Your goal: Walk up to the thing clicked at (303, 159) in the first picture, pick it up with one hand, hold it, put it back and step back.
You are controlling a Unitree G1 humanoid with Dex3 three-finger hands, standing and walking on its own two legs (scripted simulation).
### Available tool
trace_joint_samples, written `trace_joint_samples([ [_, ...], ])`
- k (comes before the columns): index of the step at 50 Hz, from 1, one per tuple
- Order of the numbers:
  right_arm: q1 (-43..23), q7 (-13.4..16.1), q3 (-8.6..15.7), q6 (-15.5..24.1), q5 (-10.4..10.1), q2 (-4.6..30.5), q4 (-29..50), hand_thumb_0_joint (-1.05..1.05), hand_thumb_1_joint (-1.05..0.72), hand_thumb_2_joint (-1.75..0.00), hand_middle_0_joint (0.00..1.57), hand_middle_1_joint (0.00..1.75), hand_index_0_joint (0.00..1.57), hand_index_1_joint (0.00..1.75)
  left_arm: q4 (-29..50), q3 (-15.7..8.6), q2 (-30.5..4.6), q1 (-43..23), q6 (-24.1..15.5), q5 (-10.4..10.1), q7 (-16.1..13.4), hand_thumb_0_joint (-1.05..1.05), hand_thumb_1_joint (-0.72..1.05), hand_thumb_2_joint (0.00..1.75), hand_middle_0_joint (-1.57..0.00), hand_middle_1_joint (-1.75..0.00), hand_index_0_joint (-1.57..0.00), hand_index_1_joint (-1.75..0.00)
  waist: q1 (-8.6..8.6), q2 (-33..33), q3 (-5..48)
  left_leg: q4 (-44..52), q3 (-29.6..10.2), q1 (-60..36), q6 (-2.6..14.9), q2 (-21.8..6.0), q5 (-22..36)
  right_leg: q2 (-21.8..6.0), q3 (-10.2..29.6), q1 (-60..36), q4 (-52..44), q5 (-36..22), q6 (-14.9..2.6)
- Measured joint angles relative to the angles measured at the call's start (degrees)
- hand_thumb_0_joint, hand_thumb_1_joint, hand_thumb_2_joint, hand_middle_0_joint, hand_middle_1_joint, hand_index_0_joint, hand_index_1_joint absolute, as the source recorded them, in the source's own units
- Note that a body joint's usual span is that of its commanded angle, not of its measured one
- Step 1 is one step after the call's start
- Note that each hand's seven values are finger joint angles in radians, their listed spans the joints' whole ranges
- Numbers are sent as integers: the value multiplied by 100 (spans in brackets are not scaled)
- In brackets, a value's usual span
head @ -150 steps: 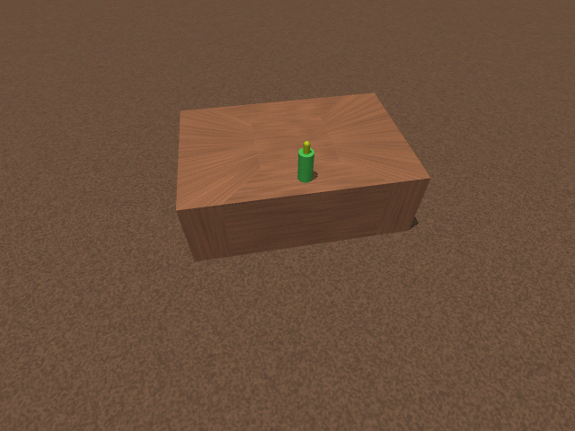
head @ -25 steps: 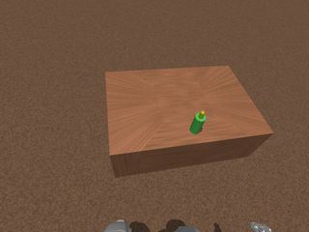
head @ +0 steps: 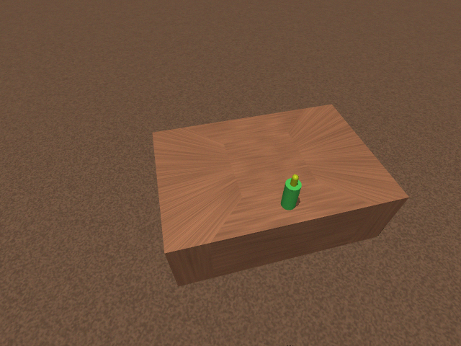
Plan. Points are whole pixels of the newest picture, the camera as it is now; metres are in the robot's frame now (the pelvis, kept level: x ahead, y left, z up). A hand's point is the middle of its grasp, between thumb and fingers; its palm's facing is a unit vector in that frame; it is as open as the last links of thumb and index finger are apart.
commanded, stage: walk up
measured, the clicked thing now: (291, 190) +0.69 -0.20 -0.35
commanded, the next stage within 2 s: stand in 1.06 s
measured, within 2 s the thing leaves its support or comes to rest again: neither
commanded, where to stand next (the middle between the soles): +0.06 -0.01 m, yaw +2 degrees
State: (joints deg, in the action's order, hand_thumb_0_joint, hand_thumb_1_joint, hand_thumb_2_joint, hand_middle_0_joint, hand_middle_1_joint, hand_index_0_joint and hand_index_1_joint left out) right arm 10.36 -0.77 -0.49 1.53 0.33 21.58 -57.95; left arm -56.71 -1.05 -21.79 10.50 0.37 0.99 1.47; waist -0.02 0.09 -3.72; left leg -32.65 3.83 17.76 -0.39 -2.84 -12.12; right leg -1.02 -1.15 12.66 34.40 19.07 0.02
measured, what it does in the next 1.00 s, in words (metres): stands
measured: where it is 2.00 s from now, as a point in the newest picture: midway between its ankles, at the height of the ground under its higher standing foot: outside the picture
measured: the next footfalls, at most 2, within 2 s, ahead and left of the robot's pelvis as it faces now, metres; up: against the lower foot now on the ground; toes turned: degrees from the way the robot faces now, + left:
none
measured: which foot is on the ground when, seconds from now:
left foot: down 0.00-1.00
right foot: down 0.00-1.00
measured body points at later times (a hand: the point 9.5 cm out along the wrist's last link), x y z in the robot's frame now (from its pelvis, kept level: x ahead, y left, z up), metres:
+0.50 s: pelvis +0.02 -0.01 +0.02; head +0.03 -0.01 +0.46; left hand +0.11 +0.29 -0.12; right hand +0.10 -0.32 -0.11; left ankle +0.06 +0.13 -0.73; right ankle +0.00 -0.12 -0.73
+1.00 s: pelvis +0.03 +0.00 +0.02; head +0.04 +0.00 +0.47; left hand +0.10 +0.30 -0.12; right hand +0.12 -0.31 -0.11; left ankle +0.06 +0.13 -0.73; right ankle +0.00 -0.12 -0.73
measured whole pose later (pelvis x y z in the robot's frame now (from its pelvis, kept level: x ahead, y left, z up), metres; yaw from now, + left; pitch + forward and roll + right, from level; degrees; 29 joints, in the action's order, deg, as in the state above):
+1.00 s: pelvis +0.03 +0.00 +0.02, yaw +0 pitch -2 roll +0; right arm 4.3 0.3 -0.4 1.5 0.6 20.1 -65.1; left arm -64.5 -1.6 -20.1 5.3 1.3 0.6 1.1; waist -0.2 -0.6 -3.2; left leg -20.5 3.4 10.4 -1.1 -3.0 -8.0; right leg -0.2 -1.9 3.9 19.2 13.4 0.0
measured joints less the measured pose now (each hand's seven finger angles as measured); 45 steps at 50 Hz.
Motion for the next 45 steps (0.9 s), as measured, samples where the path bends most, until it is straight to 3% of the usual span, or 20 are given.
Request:
trace_joint_samples([
  [14,-207,59,-33,64,19,-14,-485,1,-90,-89,20,30,20,30,-339,49,148,-574,41,-69,14,1,90,90,-20,-30,-21,-30,105,-73,23,778,-64,-384,-86,-53,346,96,-80,-434,-866,-378,-56],
  [45,-614,105,3,7,25,-138,-696,1,-90,-89,20,30,20,30,-790,-48,167,-513,87,-46,-35,1,90,90,-20,-30,-21,-30,-34,-52,34,1190,-49,-707,-83,-33,402,96,-81,-852,-1488,-550,-18],
])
